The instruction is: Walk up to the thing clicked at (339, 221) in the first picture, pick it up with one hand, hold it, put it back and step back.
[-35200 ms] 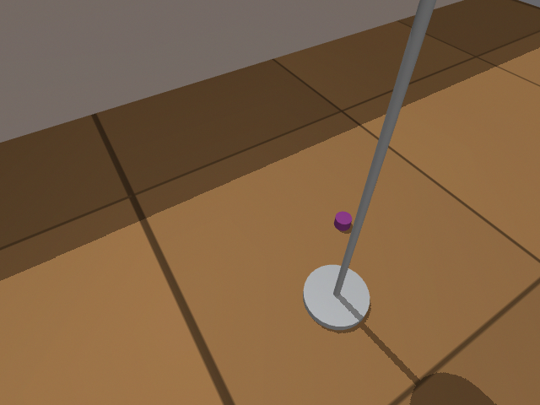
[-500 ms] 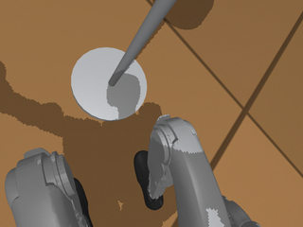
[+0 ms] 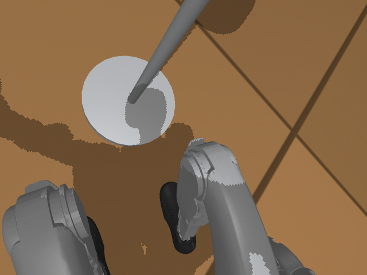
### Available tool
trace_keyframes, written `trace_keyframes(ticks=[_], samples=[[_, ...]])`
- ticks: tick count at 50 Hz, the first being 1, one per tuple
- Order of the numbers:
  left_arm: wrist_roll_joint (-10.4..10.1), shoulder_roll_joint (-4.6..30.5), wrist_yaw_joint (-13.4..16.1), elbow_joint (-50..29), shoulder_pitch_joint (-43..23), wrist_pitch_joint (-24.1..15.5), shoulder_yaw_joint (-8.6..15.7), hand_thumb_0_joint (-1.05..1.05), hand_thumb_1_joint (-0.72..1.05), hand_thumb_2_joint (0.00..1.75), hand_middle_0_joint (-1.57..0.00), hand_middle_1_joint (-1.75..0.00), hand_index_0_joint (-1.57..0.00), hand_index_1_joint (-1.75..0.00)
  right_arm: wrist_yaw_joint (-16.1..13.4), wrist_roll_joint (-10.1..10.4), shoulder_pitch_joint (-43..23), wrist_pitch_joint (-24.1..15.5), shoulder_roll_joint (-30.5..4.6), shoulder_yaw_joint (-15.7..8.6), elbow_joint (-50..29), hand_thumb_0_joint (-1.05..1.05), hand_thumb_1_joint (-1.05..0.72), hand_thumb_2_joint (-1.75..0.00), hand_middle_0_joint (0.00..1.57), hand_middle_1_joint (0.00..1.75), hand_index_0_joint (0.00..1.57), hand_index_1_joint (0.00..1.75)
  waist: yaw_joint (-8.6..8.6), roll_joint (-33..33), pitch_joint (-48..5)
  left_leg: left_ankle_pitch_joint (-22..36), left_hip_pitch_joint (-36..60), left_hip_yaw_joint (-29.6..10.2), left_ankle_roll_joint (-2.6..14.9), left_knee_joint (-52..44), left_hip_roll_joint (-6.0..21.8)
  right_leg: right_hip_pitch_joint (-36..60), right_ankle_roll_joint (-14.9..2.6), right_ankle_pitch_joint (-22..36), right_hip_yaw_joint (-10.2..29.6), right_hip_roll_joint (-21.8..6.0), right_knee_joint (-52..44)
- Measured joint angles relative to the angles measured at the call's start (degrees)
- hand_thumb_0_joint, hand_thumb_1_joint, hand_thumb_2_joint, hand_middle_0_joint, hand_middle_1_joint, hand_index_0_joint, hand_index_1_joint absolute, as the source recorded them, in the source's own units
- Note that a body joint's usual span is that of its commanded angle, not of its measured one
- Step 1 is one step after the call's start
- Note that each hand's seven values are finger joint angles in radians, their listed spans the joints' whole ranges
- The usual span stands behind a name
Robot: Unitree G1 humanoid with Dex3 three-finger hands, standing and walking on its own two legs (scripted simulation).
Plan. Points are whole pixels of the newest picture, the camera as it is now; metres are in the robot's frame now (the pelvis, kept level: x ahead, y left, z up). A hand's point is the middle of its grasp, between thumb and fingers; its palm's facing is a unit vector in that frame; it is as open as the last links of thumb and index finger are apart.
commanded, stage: rise first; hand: left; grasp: from above
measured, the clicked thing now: out of the picture +0.51 +0.36 -0.29
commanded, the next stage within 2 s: approach in 1.60 s
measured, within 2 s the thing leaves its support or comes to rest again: neither
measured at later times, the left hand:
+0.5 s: hand out of the picture +0.46 +0.38 -0.17, palm faces -0.46 -0.11 -0.88, open 14.3 cm
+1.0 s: hand out of the picture +0.46 +0.38 -0.17, palm faces -0.47 -0.11 -0.88, open 14.4 cm
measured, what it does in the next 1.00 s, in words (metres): stands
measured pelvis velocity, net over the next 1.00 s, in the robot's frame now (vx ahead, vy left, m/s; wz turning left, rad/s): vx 0.00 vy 0.00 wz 0.00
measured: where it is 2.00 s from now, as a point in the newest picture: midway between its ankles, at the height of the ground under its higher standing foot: (140, 248)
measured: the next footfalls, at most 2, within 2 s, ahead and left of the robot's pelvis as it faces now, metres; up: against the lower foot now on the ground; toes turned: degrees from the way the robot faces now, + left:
none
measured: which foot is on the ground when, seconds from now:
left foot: down 0.00-1.00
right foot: down 0.00-1.00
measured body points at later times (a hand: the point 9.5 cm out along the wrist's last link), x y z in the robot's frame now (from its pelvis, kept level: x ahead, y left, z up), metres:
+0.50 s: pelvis +0.00 +0.00 +0.00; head +0.26 +0.12 +0.35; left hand +0.48 +0.39 -0.12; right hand +0.06 -0.27 -0.07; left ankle +0.07 +0.12 -0.28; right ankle +0.11 -0.12 -0.28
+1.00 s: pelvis +0.00 +0.00 +0.00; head +0.26 +0.12 +0.35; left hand +0.48 +0.39 -0.12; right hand +0.06 -0.27 -0.07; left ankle +0.07 +0.12 -0.28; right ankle +0.11 -0.12 -0.28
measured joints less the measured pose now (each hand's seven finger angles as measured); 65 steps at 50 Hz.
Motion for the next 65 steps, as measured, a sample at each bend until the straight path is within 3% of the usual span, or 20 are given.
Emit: trace_keyframes(ticks=[9,19,31,41,52,65], samples=[[-0.8,-0.2,-1.6,0.1,0.3,-0.2,-0.7,0.0,-0.55,1.03,-0.09,-1.0,-0.08,-1.0,0.0,0.1,-0.2,0.3,0.3,0.4,-0.2,0.0,-0.9,-0.89,0.2,0.3,0.21,0.3,0.3,-0.2,0.1,0.2,0.2,0.1,0.01,-0.2,-0.1,0.2,0.04,0.2,0.0,0.0,-0.2],[0.7,0.3,-0.6,-1.0,-0.1,-1.4,-0.1,0.0,-0.55,1.03,-0.1,-0.99,-0.08,-1.0,-0.2,-0.4,-0.3,0.2,0.0,0.4,-0.5,0.0,-0.9,-0.89,0.2,0.3,0.21,0.3,0.21,-0.9,0.2,0.3,0.0,-0.3,-0.01,0.1,-0.3,0.3,0.08,0.2,-0.2,0.0,-0.1],[-0.6,-0.2,-1.4,0.1,-0.2,0.3,-1.1,0.0,-0.56,1.04,-0.09,-0.99,-0.07,-1.0,0.0,0.1,0.0,0.1,0.1,0.4,-0.5,0.0,-0.9,-0.89,0.2,0.3,0.21,0.3,-0.01,-0.1,0.1,0.2,0.1,0.1,0.26,-0.3,-0.2,0.3,0.32,0.2,0.1,0.1,-0.4],[0.0,0.1,-1.4,-1.7,0.3,-0.8,0.1,0.0,-0.56,1.04,-0.09,-0.99,-0.07,-1.0,-0.2,-0.1,0.3,0.3,-0.1,0.5,-0.9,0.0,-0.9,-0.89,0.2,0.3,0.21,0.3,0.11,-0.6,0.5,0.3,0.0,-0.3,-0.05,0.0,-0.3,0.3,0.12,0.2,-0.2,0.0,-0.3],[-0.5,-0.1,-1.1,0.6,-0.4,0.0,-1.6,0.0,-0.57,1.05,-0.09,-0.98,-0.06,-1.0,-0.2,0.1,-0.1,0.3,0.0,0.5,-0.4,0.0,-0.89,-0.89,0.2,0.3,0.21,0.3,0.09,-0.2,-0.2,0.3,0.0,-0.1,0.22,-0.1,-0.3,0.2,0.35,0.2,0.0,0.2,-0.4],[0.5,-0.1,-0.4,-0.8,-0.6,0.1,-0.7,0.0,-0.57,1.05,-0.09,-0.99,-0.06,-1.0,-0.2,0.0,0.7,0.3,0.2,0.5,-0.8,0.0,-0.89,-0.89,0.2,0.3,0.21,0.3,-0.27,-0.3,-0.4,0.3,-0.3,-0.2,-0.07,-0.1,-0.6,0.0,0.18,0.0,-0.1,0.0,-0.3]])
